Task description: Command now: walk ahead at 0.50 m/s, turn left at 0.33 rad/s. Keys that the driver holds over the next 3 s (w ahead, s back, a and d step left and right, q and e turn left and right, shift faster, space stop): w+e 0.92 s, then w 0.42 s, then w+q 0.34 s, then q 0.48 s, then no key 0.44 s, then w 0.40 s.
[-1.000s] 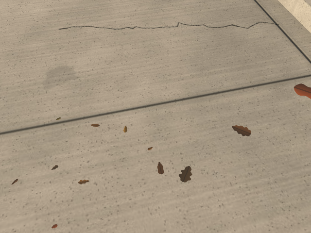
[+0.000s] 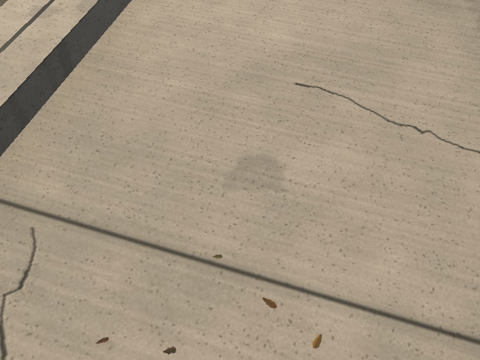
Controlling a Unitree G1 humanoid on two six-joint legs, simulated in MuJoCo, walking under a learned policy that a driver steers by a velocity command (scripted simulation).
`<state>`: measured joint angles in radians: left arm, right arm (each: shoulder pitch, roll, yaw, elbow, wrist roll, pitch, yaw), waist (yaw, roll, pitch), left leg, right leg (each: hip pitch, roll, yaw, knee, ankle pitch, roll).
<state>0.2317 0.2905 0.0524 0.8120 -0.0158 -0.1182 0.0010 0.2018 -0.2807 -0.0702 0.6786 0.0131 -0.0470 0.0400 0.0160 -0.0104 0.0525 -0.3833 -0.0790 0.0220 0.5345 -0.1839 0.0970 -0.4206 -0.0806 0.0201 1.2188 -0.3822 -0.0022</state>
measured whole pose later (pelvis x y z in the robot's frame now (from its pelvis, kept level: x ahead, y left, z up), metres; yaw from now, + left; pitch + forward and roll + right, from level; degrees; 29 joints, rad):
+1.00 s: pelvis +0.58 -0.08 +0.00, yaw -27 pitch +2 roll +1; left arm 0.35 0.30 0.06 0.71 -0.03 -0.03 0.01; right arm 0.15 -0.26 -0.05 0.67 -0.01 -0.12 0.01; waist 0.02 -0.04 -0.01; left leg -0.39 -0.03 -0.01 0.54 -0.19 0.02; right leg -0.36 0.07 0.13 1.13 -0.45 -0.03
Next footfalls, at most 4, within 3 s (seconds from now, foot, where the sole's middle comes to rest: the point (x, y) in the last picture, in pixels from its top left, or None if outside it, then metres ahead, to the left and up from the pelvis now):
0.44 right None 0.42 -0.16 -0.77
0.90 left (258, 265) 0.72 -0.02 -0.77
1.38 right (371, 240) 0.82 -0.38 -0.77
1.90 left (326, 156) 1.16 -0.27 -0.77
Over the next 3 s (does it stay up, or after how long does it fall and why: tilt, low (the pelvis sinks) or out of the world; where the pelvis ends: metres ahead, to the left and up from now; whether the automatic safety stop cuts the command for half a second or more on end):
stays up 1.16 -0.39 0.00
